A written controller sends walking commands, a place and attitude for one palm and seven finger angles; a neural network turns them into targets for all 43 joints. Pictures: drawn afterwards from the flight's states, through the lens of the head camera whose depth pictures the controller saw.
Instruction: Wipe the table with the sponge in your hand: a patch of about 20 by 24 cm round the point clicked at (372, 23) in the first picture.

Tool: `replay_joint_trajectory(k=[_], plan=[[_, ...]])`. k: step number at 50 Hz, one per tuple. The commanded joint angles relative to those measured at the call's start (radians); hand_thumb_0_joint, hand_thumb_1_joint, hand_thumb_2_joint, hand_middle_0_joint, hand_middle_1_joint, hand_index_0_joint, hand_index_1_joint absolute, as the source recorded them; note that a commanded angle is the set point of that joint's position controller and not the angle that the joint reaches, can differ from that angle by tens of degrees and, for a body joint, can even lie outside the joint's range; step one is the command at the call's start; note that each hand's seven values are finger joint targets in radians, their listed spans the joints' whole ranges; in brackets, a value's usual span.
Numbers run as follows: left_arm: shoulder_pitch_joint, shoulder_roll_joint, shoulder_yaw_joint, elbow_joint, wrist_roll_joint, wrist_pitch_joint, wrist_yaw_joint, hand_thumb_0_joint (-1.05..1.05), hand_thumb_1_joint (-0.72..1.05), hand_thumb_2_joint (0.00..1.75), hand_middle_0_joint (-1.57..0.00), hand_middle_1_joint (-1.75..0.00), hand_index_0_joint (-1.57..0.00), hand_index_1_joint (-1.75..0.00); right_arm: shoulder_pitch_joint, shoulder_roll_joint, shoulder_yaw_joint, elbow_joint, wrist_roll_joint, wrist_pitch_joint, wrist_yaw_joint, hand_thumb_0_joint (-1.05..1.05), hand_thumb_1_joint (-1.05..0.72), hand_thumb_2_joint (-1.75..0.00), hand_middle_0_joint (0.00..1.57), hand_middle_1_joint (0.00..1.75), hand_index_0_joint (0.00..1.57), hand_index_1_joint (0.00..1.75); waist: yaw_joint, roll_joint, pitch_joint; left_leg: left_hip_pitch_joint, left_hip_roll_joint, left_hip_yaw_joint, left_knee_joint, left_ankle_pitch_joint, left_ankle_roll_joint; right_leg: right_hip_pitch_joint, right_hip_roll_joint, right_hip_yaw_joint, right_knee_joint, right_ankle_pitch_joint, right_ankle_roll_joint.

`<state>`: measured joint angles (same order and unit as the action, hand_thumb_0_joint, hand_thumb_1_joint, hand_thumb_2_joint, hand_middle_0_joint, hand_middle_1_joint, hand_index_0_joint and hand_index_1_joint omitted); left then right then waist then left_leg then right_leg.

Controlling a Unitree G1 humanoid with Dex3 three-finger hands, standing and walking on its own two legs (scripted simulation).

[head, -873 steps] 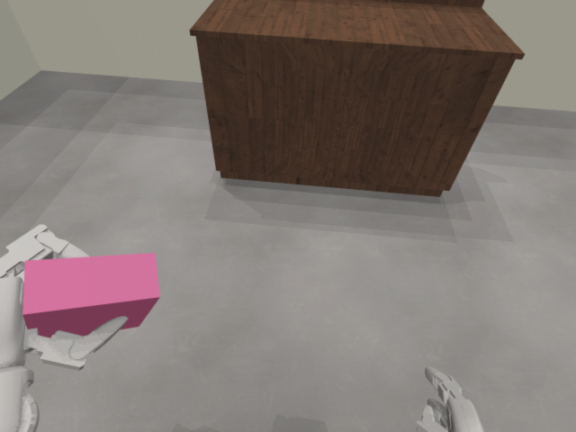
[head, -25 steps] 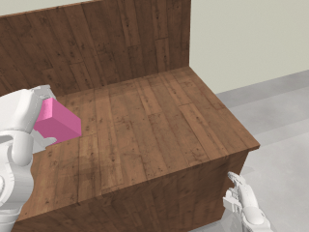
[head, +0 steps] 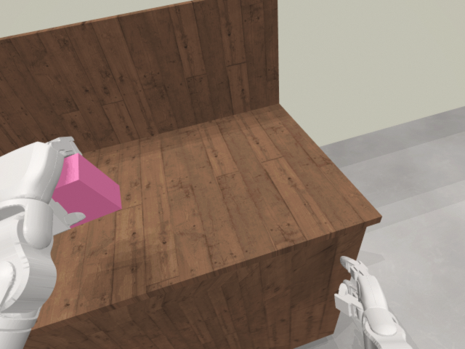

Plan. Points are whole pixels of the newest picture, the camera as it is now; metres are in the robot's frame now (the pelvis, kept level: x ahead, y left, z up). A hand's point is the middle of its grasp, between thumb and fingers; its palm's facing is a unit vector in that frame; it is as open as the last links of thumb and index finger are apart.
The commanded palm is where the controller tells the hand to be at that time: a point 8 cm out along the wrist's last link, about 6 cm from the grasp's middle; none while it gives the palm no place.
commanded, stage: move the sponge above the wiping area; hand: left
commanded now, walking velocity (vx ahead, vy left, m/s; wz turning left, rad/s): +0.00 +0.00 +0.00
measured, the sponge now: (71, 201) +0.25 +0.30 +0.18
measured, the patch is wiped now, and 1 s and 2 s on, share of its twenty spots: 0.00 0.00 0.00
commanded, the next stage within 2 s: none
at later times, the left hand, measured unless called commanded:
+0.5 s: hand (62, 208) +0.24 +0.32 +0.18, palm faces +0.14 -0.06 -0.99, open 9.2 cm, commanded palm +0.20 +0.31 +0.24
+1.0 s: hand (65, 215) +0.25 +0.34 +0.14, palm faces +0.04 -0.08 -1.00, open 9.2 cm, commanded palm +0.21 +0.33 +0.22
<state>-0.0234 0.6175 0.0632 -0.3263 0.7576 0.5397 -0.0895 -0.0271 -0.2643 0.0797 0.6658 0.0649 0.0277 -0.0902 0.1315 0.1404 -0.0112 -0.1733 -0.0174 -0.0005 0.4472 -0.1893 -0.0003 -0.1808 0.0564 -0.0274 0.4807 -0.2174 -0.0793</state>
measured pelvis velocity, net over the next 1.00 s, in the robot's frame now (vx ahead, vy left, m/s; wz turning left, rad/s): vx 0.01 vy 0.02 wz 0.02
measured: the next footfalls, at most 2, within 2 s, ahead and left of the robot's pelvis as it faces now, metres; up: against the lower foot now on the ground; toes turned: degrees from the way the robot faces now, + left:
none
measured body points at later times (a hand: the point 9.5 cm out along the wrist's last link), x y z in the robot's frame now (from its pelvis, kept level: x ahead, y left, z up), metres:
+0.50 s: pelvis +0.01 +0.00 +0.00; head -0.01 -0.06 +0.44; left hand +0.23 +0.31 +0.23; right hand +0.27 -0.19 -0.07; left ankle +0.04 +0.12 -0.74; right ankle +0.03 -0.07 -0.74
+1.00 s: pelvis +0.01 +0.02 +0.00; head +0.00 -0.03 +0.45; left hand +0.25 +0.34 +0.20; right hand +0.27 -0.18 -0.07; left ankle +0.04 +0.12 -0.74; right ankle +0.03 -0.07 -0.74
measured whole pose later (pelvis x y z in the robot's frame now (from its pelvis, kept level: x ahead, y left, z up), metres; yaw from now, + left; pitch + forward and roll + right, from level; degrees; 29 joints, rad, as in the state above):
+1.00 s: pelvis +0.01 +0.02 +0.00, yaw +1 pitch -3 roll +0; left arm 0.00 0.60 0.01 -0.17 0.83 0.47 -0.15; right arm 0.00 -0.28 0.06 0.67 0.06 0.01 -0.11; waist 0.12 0.12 0.01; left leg -0.18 -0.05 -0.01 0.43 -0.19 0.03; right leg -0.18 0.03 -0.03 0.45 -0.22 -0.05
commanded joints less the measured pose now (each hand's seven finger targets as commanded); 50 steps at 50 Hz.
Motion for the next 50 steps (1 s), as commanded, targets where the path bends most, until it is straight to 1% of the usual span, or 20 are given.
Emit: replay_joint_trajectory(k=[1,3,7,12,13,17,20,23,24,27,28,32,33,37,38,42,43,47,48,50], plan=[[-0.13,0.176,0.068,-0.144,0.012,-0.009,-0.008,0.0,0.1,1.3,-1.2,-1.6,-1.2,-1.6,-0.246,-0.078,-0.031,-0.207,0.006,-0.056,-0.005,0.0,-0.9,-0.9,0.2,0.3,0.2,0.3,-0.005,-0.158,-0.112,-0.012,-0.008,-0.074,-0.022,0.036,0.029,0.006,-0.091,0.195,-0.136,-0.051,0.031],[-0.171,0.189,0.066,-0.174,0.029,-0.018,-0.004,0.0,0.1,1.3,-1.2,-1.6,-1.2,-1.6,-0.258,-0.08,-0.03,-0.22,0.001,-0.069,-0.012,0.0,-0.9,-0.9,0.2,0.3,0.2,0.3,-0.004,-0.129,-0.136,-0.007,-0.011,-0.07,-0.015,0.019,0.034,0.008,-0.088,0.198,-0.133,-0.094,0.022],[-0.344,0.367,0.176,-0.22,0.114,-0.051,0.031,0.0,0.1,1.3,-1.2,-1.6,-1.2,-1.6,-0.278,-0.086,-0.03,-0.2,-0.015,-0.081,-0.027,0.0,-0.9,-0.9,0.2,0.3,0.2,0.3,0.016,-0.03,-0.191,0.029,-0.027,-0.084,-0.017,0.043,0.031,0.026,-0.078,0.258,-0.125,-0.116,-0.004],[-0.335,0.389,0.215,-0.144,0.135,-0.079,0.063,0.0,0.1,1.3,-1.2,-1.6,-1.2,-1.6,-0.269,-0.08,-0.038,-0.171,-0.02,-0.091,-0.02,0.0,-0.9,-0.9,0.2,0.3,0.2,0.3,0.036,-0.015,-0.213,0.051,-0.031,-0.101,-0.018,0.125,0.025,0.065,-0.076,0.267,-0.112,-0.013,-0.024],[-0.295,0.33,0.176,-0.117,0.11,-0.08,0.058,0.0,0.1,1.3,-1.2,-1.6,-1.2,-1.6,-0.25,-0.077,-0.043,-0.172,-0.024,-0.089,-0.018,0.0,-0.9,-0.9,0.2,0.3,0.2,0.3,0.029,-0.022,-0.216,0.041,-0.022,-0.093,-0.011,0.141,0.028,0.086,-0.085,0.232,-0.102,0.041,-0.016],[-0.209,0.279,0.166,-0.053,0.047,-0.052,0.021,0.0,0.1,1.3,-1.2,-1.6,-1.2,-1.6,-0.279,-0.081,-0.042,-0.165,-0.004,-0.082,-0.012,0.0,-0.9,-0.9,0.2,0.3,0.2,0.3,0.024,-0.083,-0.133,0.015,-0.018,-0.095,-0.023,0.102,0.023,0.036,-0.085,0.244,-0.124,0.017,-0.002],[-0.168,0.21,0.087,-0.057,0.03,-0.052,-0.017,0.0,0.1,1.3,-1.2,-1.6,-1.2,-1.6,-0.238,-0.085,-0.04,-0.177,0.001,-0.075,-0.011,0.0,-0.9,-0.9,0.2,0.3,0.2,0.3,-0.001,-0.096,-0.129,0.006,-0.009,-0.095,-0.032,0.081,0.027,0.027,-0.093,0.184,-0.116,0.038,0.019],[-0.145,0.219,0.085,-0.054,0.048,-0.058,-0.036,0.0,0.1,1.3,-1.2,-1.6,-1.2,-1.6,-0.229,-0.093,-0.042,-0.188,-0.004,-0.079,-0.019,0.0,-0.9,-0.9,0.2,0.3,0.2,0.3,-0.006,-0.125,-0.134,-0.003,-0.008,-0.086,-0.02,0.062,0.038,0.022,-0.088,0.179,-0.113,0.013,0.018],[-0.169,0.27,0.119,-0.068,0.065,-0.066,-0.035,0.0,0.1,1.3,-1.2,-1.6,-1.2,-1.6,-0.213,-0.09,-0.04,-0.184,-0.001,-0.078,-0.021,0.0,-0.9,-0.9,0.2,0.3,0.2,0.3,-0.006,-0.127,-0.146,0.003,-0.011,-0.09,-0.022,0.064,0.036,0.018,-0.09,0.189,-0.113,0.002,0.021],[-0.28,0.338,0.153,-0.131,0.113,-0.097,-0.021,0.0,0.1,1.3,-1.2,-1.6,-1.2,-1.6,-0.262,-0.088,-0.035,-0.183,-0.008,-0.09,-0.028,0.0,-0.9,-0.9,0.2,0.3,0.2,0.3,0.003,-0.058,-0.178,0.041,-0.02,-0.101,-0.029,0.071,0.037,0.021,-0.074,0.215,-0.112,-0.024,0.001],[-0.31,0.312,0.123,-0.13,0.123,-0.118,-0.016,0.0,0.1,1.3,-1.2,-1.6,-1.2,-1.6,-0.236,-0.086,-0.036,-0.184,-0.019,-0.094,-0.03,0.0,-0.9,-0.9,0.2,0.3,0.2,0.3,0.001,-0.029,-0.2,0.048,-0.02,-0.103,-0.029,0.088,0.039,0.036,-0.079,0.171,-0.101,0.002,0.0],[-0.309,0.375,0.221,-0.153,0.12,-0.183,0.036,0.0,0.1,1.3,-1.2,-1.6,-1.2,-1.6,-0.231,-0.073,-0.039,-0.166,-0.025,-0.116,-0.034,0.0,-0.9,-0.9,0.2,0.3,0.2,0.3,0.021,-0.027,-0.223,0.097,-0.02,-0.121,-0.035,0.127,0.033,0.055,-0.065,0.217,-0.118,0.03,-0.018],[-0.275,0.342,0.204,-0.116,0.114,-0.186,0.045,0.0,0.1,1.3,-1.2,-1.6,-1.2,-1.6,-0.203,-0.074,-0.042,-0.159,-0.035,-0.113,-0.033,0.0,-0.9,-0.9,0.2,0.3,0.2,0.3,0.023,-0.026,-0.223,0.083,-0.016,-0.117,-0.036,0.148,0.033,0.072,-0.072,0.175,-0.111,0.061,-0.015],[-0.273,0.312,0.204,-0.024,0.092,-0.141,0.067,0.0,0.1,1.3,-1.2,-1.6,-1.2,-1.6,-0.237,-0.083,-0.043,-0.139,-0.017,-0.099,-0.02,0.0,-0.9,-0.9,0.2,0.3,0.2,0.3,0.026,-0.012,-0.144,0.057,-0.014,-0.121,-0.06,0.12,0.016,0.037,-0.066,0.201,-0.129,0.04,-0.024],[-0.255,0.258,0.156,0.013,0.081,-0.124,0.06,0.0,0.1,1.3,-1.2,-1.6,-1.2,-1.6,-0.213,-0.088,-0.047,-0.139,-0.021,-0.089,-0.016,0.0,-0.9,-0.9,0.2,0.3,0.2,0.3,0.018,-0.021,-0.149,0.034,-0.006,-0.113,-0.064,0.116,0.016,0.051,-0.074,0.154,-0.121,0.055,-0.013],[-0.195,0.249,0.138,0.012,0.065,-0.071,0.022,0.0,0.1,1.3,-1.2,-1.6,-1.2,-1.6,-0.249,-0.091,-0.041,-0.159,-0.001,-0.082,-0.012,0.0,-0.9,-0.9,0.2,0.3,0.2,0.3,0.019,-0.068,-0.155,0.027,-0.011,-0.113,-0.071,0.117,0.019,0.057,-0.067,0.165,-0.111,0.078,-0.008],[-0.175,0.211,0.093,0.019,0.064,-0.067,0.002,0.0,0.1,1.3,-1.2,-1.6,-1.2,-1.6,-0.217,-0.098,-0.044,-0.167,-0.007,-0.075,-0.012,0.0,-0.9,-0.9,0.2,0.3,0.2,0.3,0.007,-0.082,-0.173,0.018,-0.007,-0.105,-0.064,0.12,0.027,0.07,-0.073,0.126,-0.101,0.102,0.001],[-0.238,0.244,0.087,-0.051,0.099,-0.087,-0.022,0.0,0.1,1.3,-1.2,-1.6,-1.2,-1.6,-0.247,-0.086,-0.034,-0.177,0.002,-0.08,-0.015,0.0,-0.9,-0.9,0.2,0.3,0.2,0.3,-0.003,-0.07,-0.174,0.049,-0.008,-0.122,-0.075,0.083,0.033,0.035,-0.058,0.149,-0.109,0.035,-0.002],[-0.258,0.223,0.053,-0.056,0.112,-0.102,-0.028,0.0,0.1,1.3,-1.2,-1.6,-1.2,-1.6,-0.217,-0.091,-0.038,-0.181,-0.01,-0.08,-0.019,0.0,-0.9,-0.9,0.2,0.3,0.2,0.3,-0.008,-0.049,-0.19,0.049,-0.004,-0.119,-0.073,0.089,0.036,0.047,-0.065,0.111,-0.101,0.051,-0.001],[-0.267,0.264,0.092,-0.112,0.136,-0.148,-0.013,0.0,0.1,1.3,-1.2,-1.6,-1.2,-1.6,-0.201,-0.085,-0.041,-0.182,-0.018,-0.087,-0.016,0.0,-0.9,-0.9,0.2,0.3,0.2,0.3,0.003,-0.026,-0.227,0.083,-0.006,-0.136,-0.075,0.132,0.035,0.064,-0.067,0.126,-0.098,0.074,-0.004]])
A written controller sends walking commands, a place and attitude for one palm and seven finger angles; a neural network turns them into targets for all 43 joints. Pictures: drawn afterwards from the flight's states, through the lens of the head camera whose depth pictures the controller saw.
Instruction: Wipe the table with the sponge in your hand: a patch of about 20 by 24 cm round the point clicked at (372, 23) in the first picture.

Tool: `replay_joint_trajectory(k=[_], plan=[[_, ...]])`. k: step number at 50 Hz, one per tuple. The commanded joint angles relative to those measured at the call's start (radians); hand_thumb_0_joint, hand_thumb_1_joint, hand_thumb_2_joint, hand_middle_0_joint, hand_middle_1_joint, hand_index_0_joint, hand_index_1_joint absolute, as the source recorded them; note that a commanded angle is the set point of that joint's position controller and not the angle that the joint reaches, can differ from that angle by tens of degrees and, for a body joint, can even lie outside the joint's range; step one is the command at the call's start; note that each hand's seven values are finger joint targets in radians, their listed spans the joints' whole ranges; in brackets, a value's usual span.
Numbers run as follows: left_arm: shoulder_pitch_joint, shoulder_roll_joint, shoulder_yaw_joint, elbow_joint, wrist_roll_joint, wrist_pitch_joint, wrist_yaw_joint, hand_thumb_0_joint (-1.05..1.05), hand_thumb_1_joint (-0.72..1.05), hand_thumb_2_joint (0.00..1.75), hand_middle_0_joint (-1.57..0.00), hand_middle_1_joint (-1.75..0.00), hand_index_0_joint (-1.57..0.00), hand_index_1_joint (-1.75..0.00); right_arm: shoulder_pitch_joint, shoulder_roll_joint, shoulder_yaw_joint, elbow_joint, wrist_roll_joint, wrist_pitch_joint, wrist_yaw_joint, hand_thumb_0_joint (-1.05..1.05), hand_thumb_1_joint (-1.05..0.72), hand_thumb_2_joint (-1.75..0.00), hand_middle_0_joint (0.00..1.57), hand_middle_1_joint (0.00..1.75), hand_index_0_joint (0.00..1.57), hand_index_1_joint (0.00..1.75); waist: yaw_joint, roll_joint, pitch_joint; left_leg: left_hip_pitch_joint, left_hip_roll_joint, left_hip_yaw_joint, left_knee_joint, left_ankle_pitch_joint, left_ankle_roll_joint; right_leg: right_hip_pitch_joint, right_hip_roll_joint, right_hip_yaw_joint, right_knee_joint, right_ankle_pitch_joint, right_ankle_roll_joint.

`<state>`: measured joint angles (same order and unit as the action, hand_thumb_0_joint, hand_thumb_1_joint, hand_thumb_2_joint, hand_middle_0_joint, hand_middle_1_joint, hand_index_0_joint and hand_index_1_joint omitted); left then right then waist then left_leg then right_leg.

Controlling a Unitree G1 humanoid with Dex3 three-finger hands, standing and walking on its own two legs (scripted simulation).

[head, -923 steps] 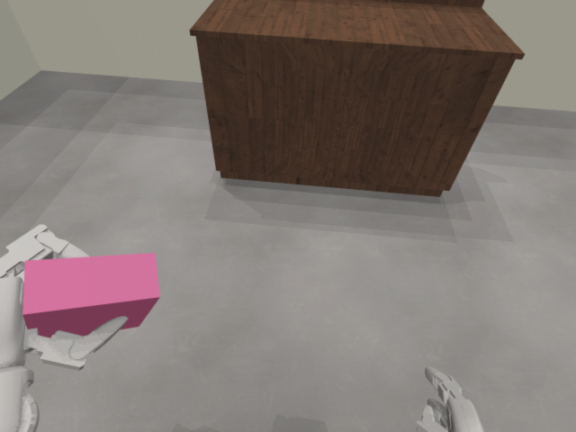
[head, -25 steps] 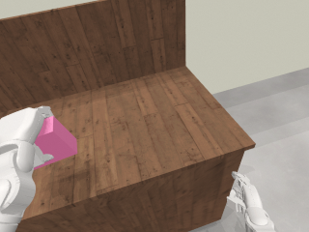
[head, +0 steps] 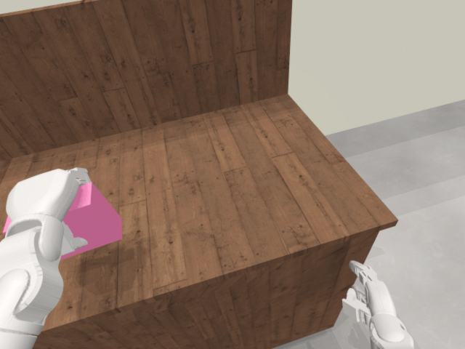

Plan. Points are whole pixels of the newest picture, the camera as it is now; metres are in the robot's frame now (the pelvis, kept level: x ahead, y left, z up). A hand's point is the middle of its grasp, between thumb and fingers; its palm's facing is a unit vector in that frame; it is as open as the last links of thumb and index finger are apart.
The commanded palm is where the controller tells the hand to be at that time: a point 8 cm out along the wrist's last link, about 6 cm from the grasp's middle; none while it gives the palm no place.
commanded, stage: move the sponge above the wiping area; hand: left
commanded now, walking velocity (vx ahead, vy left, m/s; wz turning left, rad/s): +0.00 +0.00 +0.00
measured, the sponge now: (75, 229) +0.24 +0.32 +0.10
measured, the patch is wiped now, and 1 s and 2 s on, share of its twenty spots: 0.00 0.00 0.00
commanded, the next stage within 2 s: none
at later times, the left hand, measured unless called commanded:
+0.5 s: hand (68, 229) +0.24 +0.32 +0.12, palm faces -0.05 -0.07 -1.00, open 9.2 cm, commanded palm +0.21 +0.32 +0.20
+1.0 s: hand (70, 228) +0.24 +0.33 +0.11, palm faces -0.06 -0.04 -1.00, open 9.2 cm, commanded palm +0.22 +0.34 +0.19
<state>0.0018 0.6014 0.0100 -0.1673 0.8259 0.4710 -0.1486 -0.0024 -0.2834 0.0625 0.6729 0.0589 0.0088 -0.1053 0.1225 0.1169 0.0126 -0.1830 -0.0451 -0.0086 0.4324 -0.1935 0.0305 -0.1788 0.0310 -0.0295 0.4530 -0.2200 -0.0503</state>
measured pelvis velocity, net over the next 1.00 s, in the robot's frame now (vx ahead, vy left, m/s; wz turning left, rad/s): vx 0.01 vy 0.00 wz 0.01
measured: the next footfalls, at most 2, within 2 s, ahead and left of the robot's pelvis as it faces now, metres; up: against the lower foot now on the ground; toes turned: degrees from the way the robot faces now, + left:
none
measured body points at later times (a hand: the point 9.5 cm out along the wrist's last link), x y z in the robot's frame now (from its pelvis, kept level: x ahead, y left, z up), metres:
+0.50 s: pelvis +0.00 +0.00 +0.00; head +0.00 -0.04 +0.45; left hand +0.23 +0.32 +0.17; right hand +0.26 -0.20 -0.08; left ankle +0.03 +0.10 -0.74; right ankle +0.02 -0.09 -0.74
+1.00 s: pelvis +0.01 +0.00 +0.00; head +0.01 -0.03 +0.45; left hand +0.24 +0.32 +0.16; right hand +0.24 -0.22 -0.09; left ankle +0.03 +0.10 -0.74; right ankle +0.02 -0.09 -0.74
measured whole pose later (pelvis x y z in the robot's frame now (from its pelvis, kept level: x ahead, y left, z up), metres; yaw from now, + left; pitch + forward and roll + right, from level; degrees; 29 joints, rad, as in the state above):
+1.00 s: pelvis +0.01 +0.00 +0.00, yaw +1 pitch -3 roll +0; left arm 0.07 0.63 0.07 -0.06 0.84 0.17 -0.12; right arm 0.07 -0.28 0.04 0.69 0.04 -0.02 -0.13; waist 0.12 0.09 0.04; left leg -0.17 -0.04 -0.03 0.45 -0.22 0.03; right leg -0.14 0.04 -0.04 0.42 -0.22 -0.05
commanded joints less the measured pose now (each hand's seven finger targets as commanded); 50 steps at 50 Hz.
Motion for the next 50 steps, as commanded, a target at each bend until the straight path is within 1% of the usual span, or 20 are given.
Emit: replay_joint_trajectory(k=[1,2,3,7,8,11,13,16,19,22,23,27,28,32,38,42,43,45,47,50], plan=[[-0.289,0.325,0.192,-0.276,0.075,-0.098,0.06,0.0,0.1,1.3,-1.2,-1.6,-1.2,-1.6,-0.211,-0.067,-0.027,-0.179,-0.016,-0.067,-0.003,0.0,-0.9,-0.9,0.2,0.3,0.2,0.3,0.017,-0.01,-0.258,0.101,0.02,-0.134,-0.06,0.157,0.005,0.072,-0.037,0.132,-0.071,0.086,-0.034],[-0.31,0.371,0.242,-0.311,0.075,-0.111,0.08,0.0,0.1,1.3,-1.2,-1.6,-1.2,-1.6,-0.25,-0.063,-0.021,-0.178,-0.016,-0.081,-0.007,0.0,-0.9,-0.9,0.2,0.3,0.2,0.3,0.033,0.023,-0.26,0.112,0.02,-0.14,-0.062,0.141,0.005,0.074,-0.024,0.167,-0.074,0.065,-0.05],[-0.327,0.329,0.214,-0.287,0.08,-0.124,0.091,0.0,0.1,1.3,-1.2,-1.6,-1.2,-1.6,-0.211,-0.059,-0.024,-0.175,-0.026,-0.08,-0.01,0.0,-0.9,-0.9,0.2,0.3,0.2,0.3,0.025,0.014,-0.269,0.108,0.021,-0.13,-0.059,0.171,0.005,0.089,-0.03,0.127,-0.07,0.096,-0.05],[-0.291,0.368,0.294,-0.227,0.062,-0.122,0.148,0.0,0.1,1.3,-1.2,-1.6,-1.2,-1.6,-0.23,-0.063,-0.029,-0.15,-0.017,-0.075,0.002,0.0,-0.9,-0.9,0.2,0.3,0.2,0.3,0.043,0.025,-0.198,0.102,0.02,-0.142,-0.07,0.185,-0.012,0.067,-0.021,0.179,-0.1,0.087,-0.064],[-0.277,0.297,0.242,-0.195,0.049,-0.108,0.15,0.0,0.1,1.3,-1.2,-1.6,-1.2,-1.6,-0.209,-0.064,-0.033,-0.152,-0.023,-0.069,0.004,0.0,-0.9,-0.9,0.2,0.3,0.2,0.3,0.037,0.023,-0.215,0.091,0.023,-0.126,-0.067,0.19,-0.013,0.082,-0.035,0.144,-0.096,0.108,-0.056],[-0.224,0.284,0.23,-0.144,0.031,-0.057,0.142,0.0,0.1,1.3,-1.2,-1.6,-1.2,-1.6,-0.213,-0.078,-0.039,-0.145,-0.013,-0.048,0.016,0.0,-0.9,-0.9,0.2,0.3,0.2,0.3,0.032,-0.001,-0.19,0.071,0.022,-0.12,-0.072,0.191,-0.022,0.075,-0.038,0.145,-0.1,0.13,-0.043],[-0.17,0.211,0.16,-0.122,0.004,-0.016,0.11,0.0,0.1,1.3,-1.2,-1.6,-1.2,-1.6,-0.232,-0.081,-0.035,-0.161,-0.005,-0.047,0.016,0.0,-0.9,-0.9,0.2,0.3,0.2,0.3,0.023,-0.018,-0.17,0.045,0.022,-0.108,-0.072,0.155,-0.014,0.074,-0.039,0.124,-0.098,0.115,-0.04],[-0.164,0.244,0.153,-0.107,0.014,0.0,0.058,0.0,0.1,1.3,-1.2,-1.6,-1.2,-1.6,-0.213,-0.088,-0.032,-0.166,0.005,-0.034,0.014,0.0,-0.9,-0.9,0.2,0.3,0.2,0.3,0.003,-0.076,-0.166,0.034,0.017,-0.111,-0.07,0.135,-0.005,0.061,-0.039,0.121,-0.097,0.114,-0.022],[-0.218,0.24,0.115,-0.166,0.042,-0.038,0.028,0.0,0.1,1.3,-1.2,-1.6,-1.2,-1.6,-0.209,-0.076,-0.025,-0.182,0.006,-0.048,0.006,0.0,-0.9,-0.9,0.2,0.3,0.2,0.3,-0.008,-0.049,-0.202,0.059,0.017,-0.115,-0.062,0.114,0.007,0.051,-0.039,0.114,-0.093,0.077,-0.023],[-0.326,0.358,0.205,-0.187,0.072,-0.111,0.044,0.0,0.1,1.3,-1.2,-1.6,-1.2,-1.6,-0.225,-0.076,-0.02,-0.173,-0.001,-0.068,-0.014,0.0,-0.9,-0.9,0.2,0.3,0.2,0.3,-0.006,-0.046,-0.204,0.09,0.015,-0.124,-0.062,0.075,0.015,0.036,-0.023,0.148,-0.109,0.014,-0.035],[-0.356,0.35,0.199,-0.172,0.084,-0.142,0.051,0.0,0.1,1.3,-1.2,-1.6,-1.2,-1.6,-0.189,-0.076,-0.023,-0.168,-0.014,-0.072,-0.024,0.0,-0.9,-0.9,0.2,0.3,0.2,0.3,-0.007,-0.033,-0.227,0.095,0.01,-0.12,-0.056,0.087,0.02,0.05,-0.029,0.116,-0.11,0.023,-0.036],[-0.353,0.439,0.322,-0.178,0.083,-0.23,0.122,0.0,0.1,1.3,-1.2,-1.6,-1.2,-1.6,-0.181,-0.07,-0.031,-0.144,-0.021,-0.095,-0.03,0.0,-0.9,-0.9,0.2,0.3,0.2,0.3,0.023,0.052,-0.239,0.135,0.006,-0.137,-0.058,0.135,0.006,0.068,-0.022,0.172,-0.124,0.048,-0.059],[-0.351,0.385,0.287,-0.144,0.076,-0.233,0.132,0.0,0.1,1.3,-1.2,-1.6,-1.2,-1.6,-0.163,-0.066,-0.034,-0.144,-0.029,-0.093,-0.03,0.0,-0.9,-0.9,0.2,0.3,0.2,0.3,0.018,0.068,-0.235,0.122,0.004,-0.123,-0.051,0.165,0.004,0.083,-0.03,0.144,-0.122,0.084,-0.06],[-0.311,0.386,0.313,0.003,0.038,-0.185,0.151,0.0,0.1,1.3,-1.2,-1.6,-1.2,-1.6,-0.177,-0.086,-0.042,-0.117,-0.011,-0.073,-0.015,0.0,-0.9,-0.9,0.2,0.3,0.2,0.3,0.017,0.009,-0.159,0.081,0.007,-0.115,-0.057,0.141,-0.009,0.054,-0.033,0.182,-0.143,0.071,-0.059],[-0.178,0.281,0.191,0.065,0.006,-0.115,0.05,0.0,0.1,1.3,-1.2,-1.6,-1.2,-1.6,-0.171,-0.103,-0.043,-0.144,-0.002,-0.051,0.0,0.0,-0.9,-0.9,0.2,0.3,0.2,0.3,-0.009,-0.06,-0.176,0.026,0.01,-0.097,-0.043,0.123,0.006,0.072,-0.046,0.117,-0.111,0.123,-0.028],[-0.186,0.329,0.22,-0.057,0.02,-0.187,0.021,0.0,0.1,1.3,-1.2,-1.6,-1.2,-1.6,-0.179,-0.084,-0.037,-0.166,0.001,-0.07,-0.005,0.0,-0.9,-0.9,0.2,0.3,0.2,0.3,-0.015,-0.075,-0.224,0.08,0.007,-0.105,-0.021,0.143,0.02,0.063,-0.037,0.139,-0.095,0.146,-0.025],[-0.184,0.322,0.216,-0.051,0.023,-0.215,0.019,0.0,0.1,1.3,-1.2,-1.6,-1.2,-1.6,-0.138,-0.087,-0.04,-0.171,-0.012,-0.07,-0.013,0.0,-0.9,-0.9,0.2,0.3,0.2,0.3,-0.016,-0.095,-0.243,0.074,0.007,-0.098,-0.013,0.149,0.026,0.082,-0.045,0.104,-0.091,0.157,-0.021],[-0.259,0.388,0.276,-0.093,0.038,-0.28,0.043,0.0,0.1,1.3,-1.2,-1.6,-1.2,-1.6,-0.125,-0.083,-0.039,-0.162,-0.016,-0.075,-0.024,0.0,-0.9,-0.9,0.2,0.3,0.2,0.3,-0.015,-0.081,-0.226,0.099,0.002,-0.113,-0.014,0.152,0.024,0.051,-0.045,0.118,-0.108,0.134,-0.018],[-0.319,0.472,0.362,-0.192,0.051,-0.324,0.101,0.0,0.1,1.3,-1.2,-1.6,-1.2,-1.6,-0.152,-0.08,-0.043,-0.161,-0.019,-0.098,-0.033,0.0,-0.9,-0.9,0.2,0.3,0.2,0.3,0.009,0.033,-0.238,0.139,0.003,-0.126,-0.024,0.152,0.02,0.043,-0.03,0.166,-0.116,0.093,-0.044],[-0.301,0.44,0.381,-0.147,0.068,-0.332,0.181,0.0,0.1,1.3,-1.2,-1.6,-1.2,-1.6,-0.104,-0.074,-0.056,-0.14,-0.034,-0.098,-0.032,0.0,-0.9,-0.9,0.2,0.3,0.2,0.3,0.018,0.108,-0.241,0.139,0.01,-0.137,-0.03,0.243,-0.005,0.061,-0.036,0.145,-0.112,0.148,-0.058]])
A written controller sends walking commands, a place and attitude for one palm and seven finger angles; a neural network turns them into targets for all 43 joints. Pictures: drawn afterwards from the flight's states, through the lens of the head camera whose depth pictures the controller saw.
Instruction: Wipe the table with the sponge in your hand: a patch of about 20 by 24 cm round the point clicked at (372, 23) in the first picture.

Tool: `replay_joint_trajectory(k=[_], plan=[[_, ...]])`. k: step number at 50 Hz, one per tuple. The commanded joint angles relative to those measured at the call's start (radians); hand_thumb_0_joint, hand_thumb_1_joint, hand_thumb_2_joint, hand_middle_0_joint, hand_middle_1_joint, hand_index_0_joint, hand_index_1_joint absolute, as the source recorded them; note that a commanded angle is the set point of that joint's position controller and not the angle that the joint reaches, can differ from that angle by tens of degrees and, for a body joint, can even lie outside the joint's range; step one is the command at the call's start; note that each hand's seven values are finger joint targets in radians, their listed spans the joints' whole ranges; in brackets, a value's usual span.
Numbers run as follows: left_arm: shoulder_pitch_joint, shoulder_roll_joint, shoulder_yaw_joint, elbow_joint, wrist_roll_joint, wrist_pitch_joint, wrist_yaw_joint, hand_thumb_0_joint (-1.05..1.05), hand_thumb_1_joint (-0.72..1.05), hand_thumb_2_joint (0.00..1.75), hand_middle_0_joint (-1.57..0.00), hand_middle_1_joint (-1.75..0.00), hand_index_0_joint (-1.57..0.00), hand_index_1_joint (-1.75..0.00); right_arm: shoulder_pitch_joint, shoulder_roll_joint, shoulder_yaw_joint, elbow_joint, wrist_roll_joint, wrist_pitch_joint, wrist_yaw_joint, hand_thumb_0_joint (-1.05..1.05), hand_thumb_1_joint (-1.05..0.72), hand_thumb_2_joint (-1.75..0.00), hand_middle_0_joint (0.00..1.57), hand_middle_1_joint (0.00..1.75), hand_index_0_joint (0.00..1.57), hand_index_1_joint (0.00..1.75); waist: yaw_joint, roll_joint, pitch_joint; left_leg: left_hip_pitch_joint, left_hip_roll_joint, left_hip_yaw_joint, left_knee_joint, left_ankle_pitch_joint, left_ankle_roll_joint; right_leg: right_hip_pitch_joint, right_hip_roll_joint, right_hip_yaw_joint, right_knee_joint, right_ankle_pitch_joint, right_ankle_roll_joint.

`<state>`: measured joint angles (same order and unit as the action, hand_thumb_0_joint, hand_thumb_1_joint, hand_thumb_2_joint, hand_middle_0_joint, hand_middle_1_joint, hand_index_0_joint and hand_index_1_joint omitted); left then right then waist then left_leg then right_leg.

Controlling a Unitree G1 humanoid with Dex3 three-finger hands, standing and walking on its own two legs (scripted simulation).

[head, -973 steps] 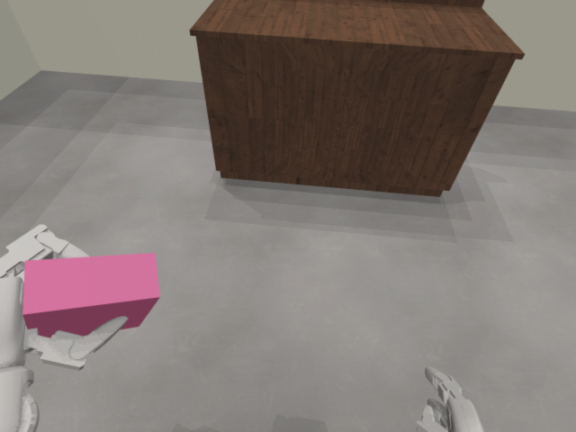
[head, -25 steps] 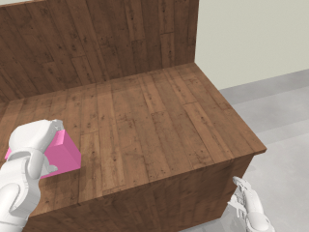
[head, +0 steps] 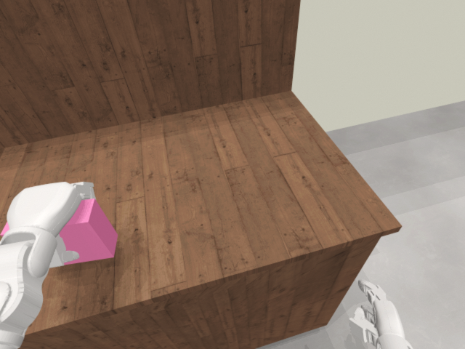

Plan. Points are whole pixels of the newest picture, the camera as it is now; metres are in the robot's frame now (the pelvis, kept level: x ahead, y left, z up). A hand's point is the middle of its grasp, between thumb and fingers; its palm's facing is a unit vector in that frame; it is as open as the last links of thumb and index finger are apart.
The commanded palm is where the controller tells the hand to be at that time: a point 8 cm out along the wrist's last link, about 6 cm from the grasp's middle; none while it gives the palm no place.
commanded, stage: move the sponge above the wiping area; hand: left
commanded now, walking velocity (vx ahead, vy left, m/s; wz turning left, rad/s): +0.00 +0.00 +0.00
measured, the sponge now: (70, 240) +0.23 +0.33 +0.07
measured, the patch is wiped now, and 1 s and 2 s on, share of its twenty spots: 0.00 0.00 0.00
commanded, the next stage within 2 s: none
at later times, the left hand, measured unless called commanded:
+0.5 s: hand (69, 225) +0.24 +0.31 +0.12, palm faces +0.04 -0.02 -1.00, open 9.2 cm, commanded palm +0.20 +0.33 +0.19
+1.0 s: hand (62, 219) +0.23 +0.31 +0.13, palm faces +0.11 +0.02 -0.99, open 9.1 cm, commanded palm +0.20 +0.33 +0.20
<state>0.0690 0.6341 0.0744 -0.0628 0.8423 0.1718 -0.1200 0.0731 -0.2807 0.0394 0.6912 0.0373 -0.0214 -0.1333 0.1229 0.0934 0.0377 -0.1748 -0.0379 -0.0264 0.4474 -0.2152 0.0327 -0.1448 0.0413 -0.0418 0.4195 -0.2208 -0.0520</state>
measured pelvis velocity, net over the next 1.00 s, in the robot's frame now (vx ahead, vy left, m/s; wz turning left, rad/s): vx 0.00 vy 0.00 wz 0.00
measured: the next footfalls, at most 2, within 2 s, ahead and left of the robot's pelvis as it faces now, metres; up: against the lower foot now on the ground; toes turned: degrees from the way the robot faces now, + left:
none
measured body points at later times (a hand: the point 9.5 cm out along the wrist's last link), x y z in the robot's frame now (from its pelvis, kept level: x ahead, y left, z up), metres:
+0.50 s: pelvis +0.00 +0.01 +0.00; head -0.01 -0.01 +0.45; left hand +0.23 +0.31 +0.17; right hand +0.24 -0.18 -0.08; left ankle +0.02 +0.10 -0.74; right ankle +0.01 -0.09 -0.74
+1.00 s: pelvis +0.00 +0.00 +0.00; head -0.01 -0.03 +0.45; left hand +0.22 +0.30 +0.19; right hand +0.24 -0.20 -0.08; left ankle +0.02 +0.10 -0.74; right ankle +0.01 -0.09 -0.74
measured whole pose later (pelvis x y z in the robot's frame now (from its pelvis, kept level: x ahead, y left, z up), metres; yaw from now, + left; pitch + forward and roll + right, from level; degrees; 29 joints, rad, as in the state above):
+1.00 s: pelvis +0.00 +0.00 +0.00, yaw +0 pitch -5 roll +0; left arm 0.06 0.63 0.01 -0.14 0.88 0.18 0.01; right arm 0.06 -0.25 0.05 0.70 0.03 -0.03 -0.13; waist 0.17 0.09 0.04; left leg -0.14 -0.04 -0.03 0.42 -0.20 0.03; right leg -0.10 0.04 -0.04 0.39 -0.21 -0.06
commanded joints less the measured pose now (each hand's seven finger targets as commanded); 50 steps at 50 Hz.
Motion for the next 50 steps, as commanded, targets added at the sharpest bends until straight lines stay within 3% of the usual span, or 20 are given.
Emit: replay_joint_trajectory(k=[1,5,11,13,15,17,18,20,22,23,27,32,35,38,40,42,43,46,47,50], plan=[[-0.348,0.41,0.335,-0.246,0.047,-0.018,0.172,0.0,0.1,1.3,-1.2,-1.6,-1.2,-1.6,-0.176,-0.08,-0.041,-0.156,-0.012,-0.061,0.002,0.0,-0.9,-0.9,0.2,0.3,0.2,0.3,0.027,0.127,-0.274,0.126,0.004,-0.116,-0.045,0.286,-0.012,0.043,-0.047,0.159,-0.073,0.17,-0.059],[-0.247,0.332,0.296,-0.163,-0.013,0.106,0.18,0.0,0.1,1.3,-1.2,-1.6,-1.2,-1.6,-0.218,-0.093,-0.042,-0.149,0.002,-0.036,0.032,0.0,-0.9,-0.9,0.2,0.3,0.2,0.3,0.034,0.052,-0.231,0.064,0.011,-0.103,-0.06,0.275,-0.028,0.071,-0.057,0.147,-0.068,0.2,-0.048],[-0.107,0.203,0.113,-0.135,-0.053,0.256,0.021,0.0,0.1,1.3,-1.2,-1.6,-1.2,-1.6,-0.255,-0.105,-0.023,-0.186,0.033,0.001,0.046,0.0,-0.9,-0.9,0.2,0.3,0.2,0.3,-0.006,-0.08,-0.174,0.011,0.015,-0.09,-0.073,0.183,-0.007,0.032,-0.057,0.107,-0.062,0.177,-0.01],[-0.15,0.152,0.034,-0.19,-0.037,0.238,-0.018,0.0,0.1,1.3,-1.2,-1.6,-1.2,-1.6,-0.27,-0.094,-0.009,-0.207,0.034,-0.009,0.04,0.0,-0.9,-0.9,0.2,0.3,0.2,0.3,-0.024,-0.07,-0.179,0.03,0.018,-0.093,-0.073,0.144,0.007,0.005,-0.047,0.087,-0.068,0.128,-0.013],[-0.258,0.198,0.041,-0.247,0.002,0.183,-0.026,0.0,0.1,1.3,-1.2,-1.6,-1.2,-1.6,-0.239,-0.089,-0.008,-0.207,0.026,-0.021,0.03,0.0,-0.9,-0.9,0.2,0.3,0.2,0.3,-0.037,-0.065,-0.209,0.064,0.022,-0.114,-0.079,0.116,0.012,-0.02,-0.046,0.092,-0.07,0.082,-0.007],[-0.351,0.318,0.142,-0.379,0.041,0.098,0.007,0.0,0.1,1.3,-1.2,-1.6,-1.2,-1.6,-0.268,-0.077,-0.003,-0.214,0.019,-0.052,0.016,0.0,-0.9,-0.9,0.2,0.3,0.2,0.3,-0.017,-0.018,-0.262,0.112,0.026,-0.137,-0.084,0.098,0.018,-0.004,-0.024,0.131,-0.058,0.049,-0.027],[-0.371,0.308,0.134,-0.417,0.061,0.059,0.026,0.0,0.1,1.3,-1.2,-1.6,-1.2,-1.6,-0.227,-0.07,-0.005,-0.223,-0.001,-0.062,0.002,0.0,-0.9,-0.9,0.2,0.3,0.2,0.3,-0.001,0.039,-0.313,0.13,0.022,-0.137,-0.085,0.129,0.02,0.029,-0.035,0.097,-0.047,0.063,-0.031],[-0.394,0.336,0.193,-0.395,0.092,0.0,0.09,0.0,0.1,1.3,-1.2,-1.6,-1.2,-1.6,-0.203,-0.065,-0.012,-0.188,-0.014,-0.074,-0.01,0.0,-0.9,-0.9,0.2,0.3,0.2,0.3,0.008,0.11,-0.296,0.152,0.028,-0.164,-0.1,0.157,-0.005,0.015,-0.027,0.116,-0.057,0.071,-0.039],[-0.402,0.459,0.338,-0.363,0.102,-0.003,0.164,0.0,0.1,1.3,-1.2,-1.6,-1.2,-1.6,-0.217,-0.081,-0.018,-0.157,-0.015,-0.081,-0.01,0.0,-0.9,-0.9,0.2,0.3,0.2,0.3,0.041,0.185,-0.266,0.125,0.029,-0.175,-0.123,0.122,-0.014,0.045,-0.007,0.177,-0.06,0.064,-0.067],[-0.427,0.358,0.265,-0.345,0.098,0.01,0.187,0.0,0.1,1.3,-1.2,-1.6,-1.2,-1.6,-0.202,-0.062,-0.019,-0.158,-0.02,-0.075,-0.007,0.0,-0.9,-0.9,0.2,0.3,0.2,0.3,0.033,0.178,-0.267,0.11,0.025,-0.167,-0.125,0.166,-0.031,0.058,-0.015,0.14,-0.057,0.083,-0.067],[-0.394,0.316,0.256,-0.152,0.015,0.152,0.227,0.0,0.1,1.3,-1.2,-1.6,-1.2,-1.6,-0.267,-0.085,-0.026,-0.127,0.007,-0.044,0.026,0.0,-0.9,-0.9,0.2,0.3,0.2,0.3,0.041,0.064,-0.177,0.081,0.013,-0.12,-0.111,0.196,-0.039,0.027,-0.025,0.176,-0.113,0.067,-0.071],[-0.179,0.201,0.132,-0.041,-0.043,0.302,0.077,0.0,0.1,1.3,-1.2,-1.6,-1.2,-1.6,-0.302,-0.102,-0.009,-0.165,0.036,-0.005,0.043,0.0,-0.9,-0.9,0.2,0.3,0.2,0.3,0.023,-0.06,-0.162,0.012,0.011,-0.086,-0.112,0.163,-0.024,0.035,-0.038,0.12,-0.095,0.106,-0.03],[-0.133,0.135,0.028,-0.124,-0.043,0.302,-0.011,0.0,0.1,1.3,-1.2,-1.6,-1.2,-1.6,-0.27,-0.097,-0.005,-0.2,0.043,0.006,0.054,0.0,-0.9,-0.9,0.2,0.3,0.2,0.3,-0.01,-0.065,-0.197,0.012,0.019,-0.089,-0.088,0.149,-0.006,0.032,-0.048,0.087,-0.072,0.138,-0.013],[-0.189,0.172,0.029,-0.22,-0.006,0.232,-0.038,0.0,0.1,1.3,-1.2,-1.6,-1.2,-1.6,-0.261,-0.091,-0.002,-0.22,0.034,-0.016,0.043,0.0,-0.9,-0.9,0.2,0.3,0.2,0.3,-0.024,-0.07,-0.241,0.043,0.018,-0.096,-0.068,0.106,0.018,0.018,-0.041,0.085,-0.065,0.081,-0.016],[-0.306,0.284,0.104,-0.327,0.047,0.133,-0.02,0.0,0.1,1.3,-1.2,-1.6,-1.2,-1.6,-0.24,-0.087,-0.001,-0.219,0.014,-0.031,0.029,0.0,-0.9,-0.9,0.2,0.3,0.2,0.3,-0.016,-0.037,-0.284,0.087,0.01,-0.115,-0.069,0.121,0.022,0.023,-0.043,0.098,-0.064,0.058,-0.016],[-0.39,0.43,0.245,-0.484,0.078,0.036,0.052,0.0,0.1,1.3,-1.2,-1.6,-1.2,-1.6,-0.246,-0.078,-0.005,-0.22,-0.004,-0.066,0.005,0.0,-0.9,-0.9,0.2,0.3,0.2,0.3,0.018,0.076,-0.33,0.14,0.015,-0.136,-0.075,0.137,0.025,0.05,-0.021,0.155,-0.054,0.058,-0.041],[-0.37,0.413,0.26,-0.48,0.09,0.004,0.092,0.0,0.1,1.3,-1.2,-1.6,-1.2,-1.6,-0.197,-0.065,-0.007,-0.216,-0.022,-0.074,-0.01,0.0,-0.9,-0.9,0.2,0.3,0.2,0.3,0.032,0.112,-0.348,0.148,0.01,-0.133,-0.073,0.185,0.021,0.069,-0.025,0.115,-0.047,0.074,-0.05],[-0.405,0.371,0.277,-0.32,0.096,-0.013,0.196,0.0,0.1,1.3,-1.2,-1.6,-1.2,-1.6,-0.176,-0.073,-0.027,-0.155,-0.018,-0.071,-0.012,0.0,-0.9,-0.9,0.2,0.3,0.2,0.3,0.019,0.144,-0.212,0.139,0.014,-0.146,-0.086,0.195,-0.016,-0.004,-0.022,0.166,-0.107,0.061,-0.065],[-0.435,0.407,0.31,-0.293,0.082,0.016,0.225,0.0,0.1,1.3,-1.2,-1.6,-1.2,-1.6,-0.208,-0.08,-0.026,-0.143,-0.004,-0.073,-0.006,0.0,-0.9,-0.9,0.2,0.3,0.2,0.3,0.024,0.151,-0.182,0.131,0.008,-0.145,-0.096,0.16,-0.016,-0.008,-0.012,0.205,-0.123,0.031,-0.082],[-0.454,0.299,0.214,-0.131,0.027,0.126,0.236,0.0,0.1,1.3,-1.2,-1.6,-1.2,-1.6,-0.235,-0.089,-0.031,-0.123,0.008,-0.042,0.014,0.0,-0.9,-0.9,0.2,0.3,0.2,0.3,0.013,0.093,-0.174,0.09,0.004,-0.105,-0.091,0.178,-0.03,0.015,-0.037,0.182,-0.134,0.062,-0.064]])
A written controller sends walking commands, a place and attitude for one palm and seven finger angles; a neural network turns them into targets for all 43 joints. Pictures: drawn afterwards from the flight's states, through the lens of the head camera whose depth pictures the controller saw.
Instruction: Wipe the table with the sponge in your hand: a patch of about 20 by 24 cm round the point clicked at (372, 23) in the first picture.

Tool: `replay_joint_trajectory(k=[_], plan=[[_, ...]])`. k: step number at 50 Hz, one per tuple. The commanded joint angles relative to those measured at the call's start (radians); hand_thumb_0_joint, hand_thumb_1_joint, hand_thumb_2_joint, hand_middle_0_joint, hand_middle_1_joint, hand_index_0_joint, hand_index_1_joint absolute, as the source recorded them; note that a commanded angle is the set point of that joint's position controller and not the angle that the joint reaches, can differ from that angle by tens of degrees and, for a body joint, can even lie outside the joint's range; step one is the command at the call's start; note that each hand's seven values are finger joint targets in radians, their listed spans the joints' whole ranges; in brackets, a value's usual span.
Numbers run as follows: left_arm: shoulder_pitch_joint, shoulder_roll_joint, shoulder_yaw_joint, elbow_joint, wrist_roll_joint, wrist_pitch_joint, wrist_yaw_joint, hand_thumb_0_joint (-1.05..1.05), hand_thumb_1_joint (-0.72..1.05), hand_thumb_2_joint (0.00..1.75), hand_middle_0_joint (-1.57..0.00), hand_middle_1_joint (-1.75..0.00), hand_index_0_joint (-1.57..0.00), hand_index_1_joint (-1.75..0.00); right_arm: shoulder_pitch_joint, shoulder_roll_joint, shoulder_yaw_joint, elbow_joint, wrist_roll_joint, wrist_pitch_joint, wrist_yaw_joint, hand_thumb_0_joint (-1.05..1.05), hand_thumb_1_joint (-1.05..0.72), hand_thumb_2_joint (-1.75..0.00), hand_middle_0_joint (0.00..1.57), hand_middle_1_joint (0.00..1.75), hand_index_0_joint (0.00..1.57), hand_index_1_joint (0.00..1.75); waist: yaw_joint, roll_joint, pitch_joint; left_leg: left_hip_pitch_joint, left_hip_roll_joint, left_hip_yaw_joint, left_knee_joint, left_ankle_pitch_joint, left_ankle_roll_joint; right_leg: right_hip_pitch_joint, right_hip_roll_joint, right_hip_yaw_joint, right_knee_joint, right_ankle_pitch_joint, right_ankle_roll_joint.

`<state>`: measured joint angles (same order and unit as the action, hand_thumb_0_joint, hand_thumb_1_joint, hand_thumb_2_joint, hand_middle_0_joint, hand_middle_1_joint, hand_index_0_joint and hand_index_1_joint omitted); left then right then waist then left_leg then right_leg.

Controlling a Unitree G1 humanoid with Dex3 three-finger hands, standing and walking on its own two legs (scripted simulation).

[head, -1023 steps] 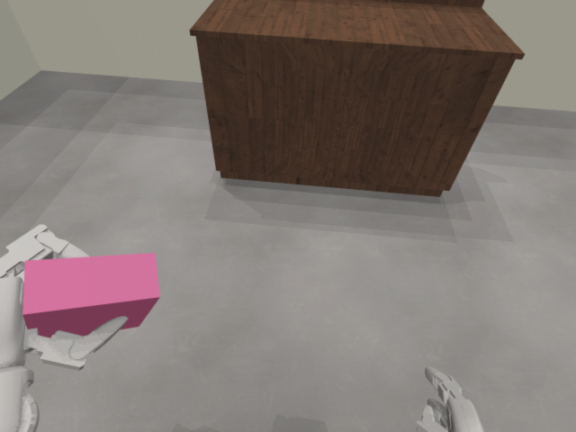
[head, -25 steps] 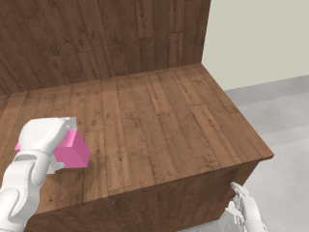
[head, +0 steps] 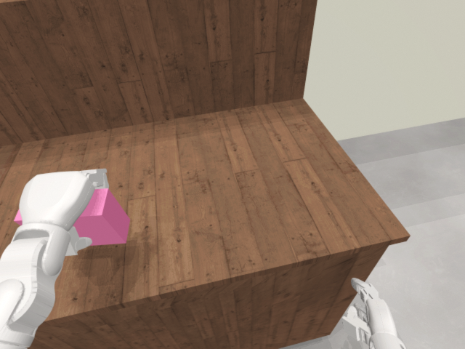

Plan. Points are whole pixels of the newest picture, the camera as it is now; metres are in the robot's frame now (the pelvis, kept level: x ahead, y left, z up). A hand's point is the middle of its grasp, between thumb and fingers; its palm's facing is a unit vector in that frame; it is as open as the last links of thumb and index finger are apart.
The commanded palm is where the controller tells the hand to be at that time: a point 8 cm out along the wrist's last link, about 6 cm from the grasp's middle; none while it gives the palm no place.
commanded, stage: move the sponge above the wiping area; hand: left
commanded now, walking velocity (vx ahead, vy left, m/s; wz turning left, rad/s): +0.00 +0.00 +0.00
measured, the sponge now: (83, 224) +0.24 +0.32 +0.09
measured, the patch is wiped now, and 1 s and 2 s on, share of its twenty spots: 0.00 0.00 0.00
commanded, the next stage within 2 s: lower the sponge onto the table in 1.76 s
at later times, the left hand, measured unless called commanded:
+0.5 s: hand (58, 203) +0.23 +0.33 +0.16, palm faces +0.19 +0.05 -0.98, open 9.1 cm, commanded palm +0.19 +0.34 +0.19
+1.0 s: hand (46, 185) +0.24 +0.35 +0.18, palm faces +0.27 +0.03 -0.96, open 9.1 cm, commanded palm +0.20 +0.34 +0.19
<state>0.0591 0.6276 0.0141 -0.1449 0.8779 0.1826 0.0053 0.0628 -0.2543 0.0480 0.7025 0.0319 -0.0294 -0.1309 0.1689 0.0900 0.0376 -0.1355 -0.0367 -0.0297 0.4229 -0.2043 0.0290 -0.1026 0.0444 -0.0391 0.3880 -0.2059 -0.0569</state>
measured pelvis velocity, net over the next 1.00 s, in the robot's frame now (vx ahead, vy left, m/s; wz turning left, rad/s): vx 0.00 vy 0.01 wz -0.02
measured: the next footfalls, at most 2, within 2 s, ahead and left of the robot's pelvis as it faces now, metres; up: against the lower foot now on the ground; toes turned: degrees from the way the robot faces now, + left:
none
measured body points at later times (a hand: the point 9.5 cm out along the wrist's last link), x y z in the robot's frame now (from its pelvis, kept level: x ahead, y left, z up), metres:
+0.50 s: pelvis +0.00 +0.00 +0.00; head -0.01 -0.04 +0.45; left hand +0.22 +0.32 +0.21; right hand +0.23 -0.22 -0.09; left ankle +0.02 +0.10 -0.74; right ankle +0.01 -0.09 -0.74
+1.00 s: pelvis +0.00 +0.01 +0.00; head -0.02 -0.03 +0.45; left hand +0.23 +0.34 +0.23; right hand +0.24 -0.19 -0.08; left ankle +0.02 +0.10 -0.74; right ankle +0.01 -0.09 -0.74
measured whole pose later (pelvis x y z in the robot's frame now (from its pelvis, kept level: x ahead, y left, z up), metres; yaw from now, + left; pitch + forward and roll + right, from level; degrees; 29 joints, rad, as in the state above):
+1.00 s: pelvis +0.00 +0.01 +0.00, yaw -1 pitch -5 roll -1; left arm -0.02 0.65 0.10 -0.10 0.81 0.32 0.06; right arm 0.02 -0.24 0.06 0.72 0.05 0.02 -0.10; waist 0.16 0.10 0.02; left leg -0.14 -0.04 -0.01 0.41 -0.19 0.03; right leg -0.11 0.05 -0.02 0.37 -0.18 -0.04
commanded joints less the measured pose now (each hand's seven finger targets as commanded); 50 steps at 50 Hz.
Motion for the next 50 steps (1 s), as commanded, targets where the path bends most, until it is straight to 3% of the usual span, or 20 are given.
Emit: replay_joint_trajectory(k=[1,5,8,11,14,17,18,20,23,27,28,32,35,37,38,40,42,43,46,50], plan=[[-0.391,0.306,0.278,0.001,-0.032,0.161,0.095,0.0,0.1,1.3,-1.2,-1.6,-1.2,-1.6,-0.236,-0.122,-0.041,-0.129,0.018,-0.023,0.017,0.0,-0.9,-0.9,0.2,0.3,0.2,0.3,-0.021,0.044,-0.177,0.032,0.002,-0.098,-0.071,0.164,-0.025,-0.01,-0.044,0.171,-0.098,0.056,-0.049],[-0.199,0.229,0.184,0.04,-0.075,0.275,-0.054,0.0,0.1,1.3,-1.2,-1.6,-1.2,-1.6,-0.27,-0.136,-0.029,-0.168,0.034,0.004,0.034,0.0,-0.9,-0.9,0.2,0.3,0.2,0.3,-0.031,-0.076,-0.221,-0.018,-0.002,-0.077,-0.052,0.191,-0.006,0.046,-0.061,0.135,-0.049,0.179,-0.015],[-0.077,0.142,0.092,0.009,-0.087,0.281,-0.158,0.0,0.1,1.3,-1.2,-1.6,-1.2,-1.6,-0.262,-0.127,-0.018,-0.205,0.045,0.009,0.048,0.0,-0.9,-0.9,0.2,0.3,0.2,0.3,-0.057,-0.098,-0.214,-0.025,0.007,-0.067,-0.023,0.183,0.013,0.023,-0.056,0.105,-0.032,0.215,-0.006],[-0.151,0.231,0.137,-0.061,-0.053,0.209,-0.194,0.0,0.1,1.3,-1.2,-1.6,-1.2,-1.6,-0.224,-0.125,-0.013,-0.215,0.041,0.004,0.043,0.0,-0.9,-0.9,0.2,0.3,0.2,0.3,-0.079,-0.13,-0.213,-0.013,0.007,-0.077,-0.004,0.139,0.028,-0.02,-0.059,0.11,-0.028,0.168,0.007],[-0.255,0.42,0.303,-0.23,-0.002,0.052,-0.155,0.0,0.1,1.3,-1.2,-1.6,-1.2,-1.6,-0.205,-0.107,-0.008,-0.235,0.014,-0.028,0.014,0.0,-0.9,-0.9,0.2,0.3,0.2,0.3,-0.045,-0.089,-0.299,0.053,-0.013,-0.084,0.017,0.18,0.04,0.01,-0.06,0.131,-0.023,0.147,-0.005],[-0.27,0.553,0.475,-0.389,0.025,-0.069,-0.022,0.0,0.1,1.3,-1.2,-1.6,-1.2,-1.6,-0.191,-0.102,-0.02,-0.221,-0.011,-0.068,-0.014,0.0,-0.9,-0.9,0.2,0.3,0.2,0.3,0.002,0.154,-0.31,0.124,-0.013,-0.111,-0.002,0.221,0.023,-0.001,-0.04,0.194,-0.04,0.109,-0.053],[-0.262,0.459,0.424,-0.375,0.025,-0.079,0.02,0.0,0.1,1.3,-1.2,-1.6,-1.2,-1.6,-0.162,-0.083,-0.024,-0.213,-0.02,-0.07,-0.018,0.0,-0.9,-0.9,0.2,0.3,0.2,0.3,-0.001,0.209,-0.298,0.123,-0.013,-0.104,0.001,0.249,0.012,0.002,-0.045,0.158,-0.042,0.108,-0.061],[-0.29,0.41,0.413,-0.271,0.022,-0.058,0.094,0.0,0.1,1.3,-1.2,-1.6,-1.2,-1.6,-0.146,-0.1,-0.044,-0.176,-0.015,-0.06,-0.006,0.0,-0.9,-0.9,0.2,0.3,0.2,0.3,-0.023,0.239,-0.217,0.097,-0.001,-0.123,-0.014,0.261,-0.019,-0.039,-0.04,0.182,-0.069,0.103,-0.071],[-0.303,0.362,0.387,-0.089,-0.048,0.064,0.124,0.0,0.1,1.3,-1.2,-1.6,-1.2,-1.6,-0.188,-0.121,-0.059,-0.149,0.012,-0.034,0.015,0.0,-0.9,-0.9,0.2,0.3,0.2,0.3,-0.024,0.075,-0.176,0.043,0.007,-0.1,-0.027,0.185,-0.016,-0.02,-0.045,0.195,-0.088,0.073,-0.06],[-0.14,0.275,0.29,0.034,-0.112,0.22,0.013,0.0,0.1,1.3,-1.2,-1.6,-1.2,-1.6,-0.277,-0.142,-0.046,-0.156,0.04,-0.009,0.029,0.0,-0.9,-0.9,0.2,0.3,0.2,0.3,-0.023,-0.054,-0.141,-0.024,-0.002,-0.082,-0.046,0.151,-0.013,-0.004,-0.052,0.17,-0.068,0.106,-0.027],[-0.091,0.209,0.212,0.037,-0.122,0.238,-0.034,0.0,0.1,1.3,-1.2,-1.6,-1.2,-1.6,-0.255,-0.144,-0.043,-0.174,0.039,0.001,0.03,0.0,-0.9,-0.9,0.2,0.3,0.2,0.3,-0.038,-0.077,-0.143,-0.043,0.004,-0.074,-0.041,0.142,-0.003,0.004,-0.058,0.132,-0.062,0.126,-0.013],[-0.157,0.135,0.08,-0.024,-0.105,0.23,-0.139,0.0,0.1,1.3,-1.2,-1.6,-1.2,-1.6,-0.28,-0.117,-0.015,-0.206,0.064,-0.017,0.031,0.0,-0.9,-0.9,0.2,0.3,0.2,0.3,-0.09,-0.102,-0.13,-0.025,0.015,-0.087,-0.04,0.07,0.016,-0.07,-0.047,0.117,-0.061,0.068,-0.001],[-0.254,0.219,0.11,-0.148,-0.041,0.133,-0.154,0.0,0.1,1.3,-1.2,-1.6,-1.2,-1.6,-0.225,-0.118,-0.017,-0.221,0.033,-0.037,0.02,0.0,-0.9,-0.9,0.2,0.3,0.2,0.3,-0.08,-0.064,-0.241,0.026,0.011,-0.105,-0.037,0.073,0.028,-0.043,-0.053,0.092,-0.044,0.042,-0.001],[-0.336,0.386,0.243,-0.354,0.014,0.035,-0.113,0.0,0.1,1.3,-1.2,-1.6,-1.2,-1.6,-0.244,-0.108,-0.014,-0.233,0.013,-0.065,0.008,0.0,-0.9,-0.9,0.2,0.3,0.2,0.3,-0.047,0.039,-0.322,0.089,0.01,-0.121,-0.037,0.107,0.031,-0.001,-0.039,0.149,-0.027,0.041,-0.025],[-0.339,0.413,0.29,-0.398,0.039,-0.005,-0.08,0.0,0.1,1.3,-1.2,-1.6,-1.2,-1.6,-0.199,-0.096,-0.014,-0.242,-0.009,-0.069,-0.007,0.0,-0.9,-0.9,0.2,0.3,0.2,0.3,-0.02,0.068,-0.372,0.103,0.002,-0.118,-0.034,0.163,0.031,0.036,-0.042,0.109,-0.011,0.062,-0.035],[-0.3,0.425,0.361,-0.361,0.064,-0.047,0.003,0.0,0.1,1.3,-1.2,-1.6,-1.2,-1.6,-0.175,-0.091,-0.019,-0.208,-0.022,-0.074,-0.014,0.0,-0.9,-0.9,0.2,0.3,0.2,0.3,-0.01,0.107,-0.31,0.103,0.01,-0.141,-0.053,0.203,0.001,0.007,-0.033,0.125,-0.03,0.06,-0.047],[-0.332,0.472,0.438,-0.299,0.061,-0.016,0.087,0.0,0.1,1.3,-1.2,-1.6,-1.2,-1.6,-0.195,-0.107,-0.028,-0.173,-0.013,-0.064,-0.005,0.0,-0.9,-0.9,0.2,0.3,0.2,0.3,0.008,0.202,-0.229,0.073,0.011,-0.152,-0.079,0.171,-0.021,-0.001,-0.014,0.196,-0.053,0.041,-0.077],[-0.364,0.362,0.355,-0.269,0.048,0.014,0.115,0.0,0.1,1.3,-1.2,-1.6,-1.2,-1.6,-0.193,-0.088,-0.035,-0.171,-0.011,-0.051,0.003,0.0,-0.9,-0.9,0.2,0.3,0.2,0.3,-0.004,0.19,-0.216,0.065,0.009,-0.136,-0.076,0.2,-0.033,0.002,-0.019,0.176,-0.06,0.056,-0.076],[-0.354,0.312,0.317,-0.089,-0.033,0.14,0.135,0.0,0.1,1.3,-1.2,-1.6,-1.2,-1.6,-0.233,-0.113,-0.044,-0.143,0.012,-0.011,0.028,0.0,-0.9,-0.9,0.2,0.3,0.2,0.3,-0.011,0.069,-0.167,0.038,0.011,-0.104,-0.072,0.181,-0.037,-0.013,-0.035,0.189,-0.097,0.055,-0.059],[-0.198,0.221,0.213,0.009,-0.089,0.268,0.008,0.0,0.1,1.3,-1.2,-1.6,-1.2,-1.6,-0.278,-0.133,-0.03,-0.164,0.037,0.018,0.037,0.0,-0.9,-0.9,0.2,0.3,0.2,0.3,-0.023,-0.073,-0.159,-0.01,0.008,-0.089,-0.088,0.149,-0.02,-0.003,-0.044,0.123,-0.085,0.079,-0.02]])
